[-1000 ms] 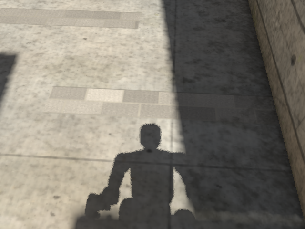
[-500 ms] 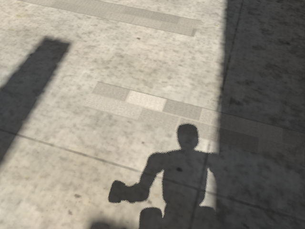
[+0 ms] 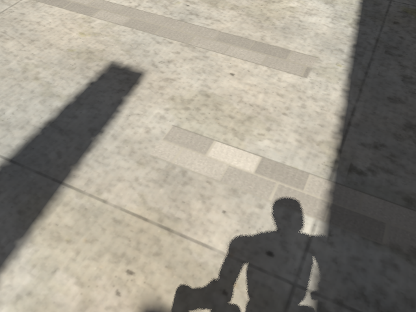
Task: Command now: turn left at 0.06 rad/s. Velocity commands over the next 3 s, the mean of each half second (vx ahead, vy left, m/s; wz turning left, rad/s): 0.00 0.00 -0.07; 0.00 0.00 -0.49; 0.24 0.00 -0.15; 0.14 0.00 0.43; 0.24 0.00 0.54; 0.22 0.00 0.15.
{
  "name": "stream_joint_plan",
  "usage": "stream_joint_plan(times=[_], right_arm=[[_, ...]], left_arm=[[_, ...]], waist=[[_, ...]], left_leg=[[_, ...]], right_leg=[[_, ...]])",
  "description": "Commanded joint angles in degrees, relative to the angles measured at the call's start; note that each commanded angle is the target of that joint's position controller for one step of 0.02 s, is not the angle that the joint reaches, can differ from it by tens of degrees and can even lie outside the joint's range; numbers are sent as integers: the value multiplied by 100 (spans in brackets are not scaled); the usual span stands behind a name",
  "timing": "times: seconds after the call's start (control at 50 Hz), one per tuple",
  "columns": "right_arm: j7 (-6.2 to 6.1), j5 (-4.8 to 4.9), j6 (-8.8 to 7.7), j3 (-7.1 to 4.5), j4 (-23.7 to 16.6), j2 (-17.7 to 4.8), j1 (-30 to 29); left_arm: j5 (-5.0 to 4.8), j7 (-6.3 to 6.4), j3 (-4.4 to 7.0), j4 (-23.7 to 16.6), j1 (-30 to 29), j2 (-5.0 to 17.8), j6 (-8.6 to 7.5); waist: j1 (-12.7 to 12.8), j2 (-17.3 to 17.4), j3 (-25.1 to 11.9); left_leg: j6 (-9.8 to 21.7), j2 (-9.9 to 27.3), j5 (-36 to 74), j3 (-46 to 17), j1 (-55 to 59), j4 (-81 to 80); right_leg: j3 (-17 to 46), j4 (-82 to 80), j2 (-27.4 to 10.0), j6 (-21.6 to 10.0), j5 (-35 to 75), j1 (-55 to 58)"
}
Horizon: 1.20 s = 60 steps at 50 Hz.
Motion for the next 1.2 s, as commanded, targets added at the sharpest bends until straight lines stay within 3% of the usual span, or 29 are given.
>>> stream_joint_plan(times=[0.02,0.16,0.28,0.34,0.4,0.44,0.48,0.5,0.52,0.54,0.58,0.62,0.64,0.66,0.68,0.7,0.72,0.74,0.76,0.8,0.88,0.94,1.0,1.06,1.08,1.14,1.16,1.18,1.2], right_arm=[[15,-44,-175,-110,-242,-549,-12],[51,-46,-294,-89,42,-555,50],[70,-16,-290,-114,322,-516,195],[1,-4,-257,-228,340,-774,212],[-89,6,-160,-380,366,-1051,488],[-150,6,-138,-421,313,-1067,485],[-191,-106,-218,-370,158,-969,284],[-192,-29,-279,-370,107,-987,10],[-189,85,-331,-400,59,-1043,-217],[-182,123,-349,-425,27,-1104,-335],[-174,106,-295,-487,0,-1270,-396],[-180,146,-228,-516,16,-1337,-344],[-187,204,-199,-506,16,-1294,-383],[-177,207,-192,-459,114,-1076,-64],[-183,-77,-174,-362,-30,-778,59],[-221,-147,-151,-295,-269,-662,-440],[-211,10,-139,-369,-281,-967,-519],[-191,117,-158,-386,-253,-1019,-570],[-228,117,-170,-418,-132,-1031,-551],[-243,99,-192,-448,-123,-1028,-669],[-180,93,-237,-435,-65,-937,-669],[-164,85,-237,-416,-96,-891,-829],[-132,57,-233,-412,7,-929,-699],[-24,19,-264,-383,35,-902,-664],[15,39,-314,-401,51,-958,-502],[224,68,-545,-332,172,-805,-257],[233,32,-601,-323,249,-815,-41],[219,-66,-643,-346,341,-1078,457],[265,-196,-666,-507,513,-1809,857]], left_arm=[[22,82,184,-187,-65,650,-10],[-39,112,187,248,1,662,7],[-48,123,147,666,67,666,8],[-111,132,149,633,-203,822,3],[-187,135,122,495,-335,761,-27],[-154,81,124,370,-374,677,-18],[-249,33,204,268,-406,753,33],[-273,27,214,258,-237,728,84],[-212,21,228,220,-185,795,149],[-183,-4,202,197,-208,744,181],[-170,-108,154,110,-242,706,198],[-233,-216,205,55,-121,818,195],[-238,-260,243,116,123,857,183],[-172,-260,331,173,334,1063,154],[-137,-171,524,22,421,1830,122],[130,-222,461,-147,536,1931,3],[123,-224,415,-288,325,1728,-115],[13,-158,408,-349,3,1639,-145],[-126,-76,396,-388,-226,1531,-101],[-233,41,292,-474,-282,1271,-32],[-188,111,340,-606,-37,1333,-4],[-196,141,387,-683,-87,1427,17],[-125,99,385,-713,-189,1447,43],[-158,100,353,-670,-203,1432,43],[-179,89,370,-649,-203,1482,89],[-162,114,254,-643,-284,1209,200],[-121,113,173,-587,-120,991,181],[-71,91,69,-576,16,639,141],[-202,106,128,-858,-155,759,37]], waist=[[-56,361,-122],[15,252,60],[-12,139,-43],[-114,190,-18],[-224,524,-56],[-274,960,-95],[-254,875,32],[-40,654,77],[82,556,31],[71,512,-23],[-32,657,-220],[10,676,-429],[131,593,-488],[118,20,-473],[-45,-1643,-408],[194,-2034,-906],[172,-905,-972],[25,-639,-636],[-59,-354,-439],[-100,-567,-391],[-9,-602,-618],[17,-779,-480],[13,-882,-463],[43,-811,-538],[-5,-870,-677],[-220,-800,-563],[-298,-581,-521],[-358,308,-665],[-348,1356,-229]], left_leg=[[236,318,972,-350,-352,-640],[246,331,971,-463,-518,-803],[289,268,1276,-395,-234,-831],[321,290,1374,-322,115,-757],[672,749,1541,-685,430,-805],[1195,1433,1824,-1188,362,-997],[1761,2157,2805,-1577,302,-1175],[1649,2122,2952,-1342,318,-1120],[1443,1971,2824,-1019,363,-1047],[1284,1804,2920,-715,362,-946],[1157,1539,3258,-197,297,-770],[1030,1482,3176,7,397,-399],[857,1378,2904,172,288,-48],[524,1024,2292,542,-45,816],[-139,379,-157,1061,-1535,2593],[-213,-353,-2450,266,-2226,3824],[-212,-84,-2214,-231,-2306,4453],[-156,75,-1677,-226,-2467,4393],[-172,198,-1177,-224,-2516,4075],[-244,137,-497,-178,-2363,3673],[-423,27,8,-198,-2360,2721],[-471,-20,76,-233,-2173,1979],[-419,-32,58,-163,-1722,1607],[-463,-99,-98,-120,-1201,1122],[-433,-64,-124,-85,-981,934],[-153,-107,510,251,-10,-453],[-20,105,398,69,484,-828],[330,1131,-331,-1130,1065,-1266],[1173,1968,-1666,-3007,1007,-1985]], right_leg=[[53,-211,-58,-1,591,288],[114,-318,-170,102,708,485],[100,-400,-211,175,757,499],[103,-168,-126,148,858,-13],[46,552,2,117,522,-758],[-8,1683,10,111,-938,-1151],[340,3534,-180,92,-2388,-1836],[530,3576,-369,76,-2304,-1936],[518,3238,-502,107,-1924,-1914],[388,2848,-525,142,-1623,-1721],[-22,2041,-371,191,-1206,-1118],[-347,1144,-155,131,-527,-601],[-528,436,23,8,92,-177],[-237,-272,104,-187,906,326],[1780,-529,-1165,-805,3413,1037],[3478,-890,-2354,-2104,4277,871],[3284,-934,-2275,-2261,3455,847],[2632,-936,-1906,-1948,2811,662],[2241,-953,-1553,-1598,2106,588],[1938,-1025,-1153,-1324,1974,553],[1917,-1025,-1017,-1299,1823,975],[2075,-1081,-913,-1298,1033,733],[2123,-1045,-908,-1344,641,256],[2325,-912,-956,-1387,1022,113],[2410,-948,-971,-1386,637,146],[2478,-770,-635,-1167,-1393,-356],[2344,-493,-384,-945,-1847,-676],[1668,935,144,-616,-2149,-1233],[828,1918,892,-445,-2289,-2493]])
Next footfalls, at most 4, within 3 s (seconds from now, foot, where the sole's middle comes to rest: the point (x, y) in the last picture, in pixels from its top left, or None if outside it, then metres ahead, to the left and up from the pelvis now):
0.66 right None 0.03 -0.14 -0.77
1.18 left None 0.11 0.07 -0.77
1.60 right None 0.23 -0.26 -0.77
2.06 left None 0.34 -0.02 -0.77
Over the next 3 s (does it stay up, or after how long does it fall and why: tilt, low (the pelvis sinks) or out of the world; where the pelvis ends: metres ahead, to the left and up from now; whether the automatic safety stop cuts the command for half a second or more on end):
stays up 0.55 -0.14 0.01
